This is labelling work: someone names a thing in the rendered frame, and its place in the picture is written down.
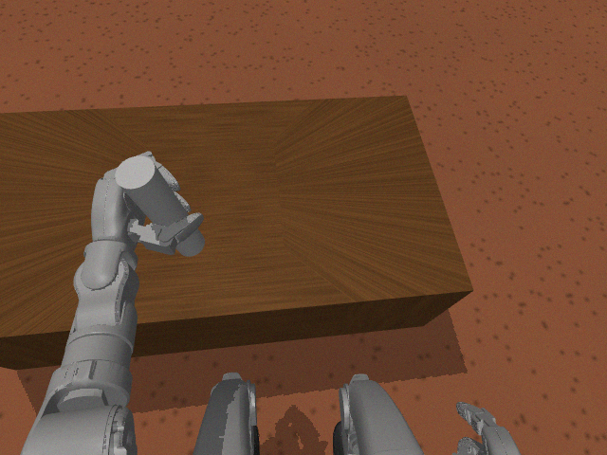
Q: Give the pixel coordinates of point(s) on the can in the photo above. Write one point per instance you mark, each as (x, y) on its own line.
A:
(139, 177)

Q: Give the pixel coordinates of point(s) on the right robot hand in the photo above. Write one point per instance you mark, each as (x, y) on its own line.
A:
(496, 440)

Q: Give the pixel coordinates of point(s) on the left robot arm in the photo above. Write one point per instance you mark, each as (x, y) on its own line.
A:
(84, 411)

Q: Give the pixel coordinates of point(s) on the left robot hand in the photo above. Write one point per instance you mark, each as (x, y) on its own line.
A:
(115, 216)

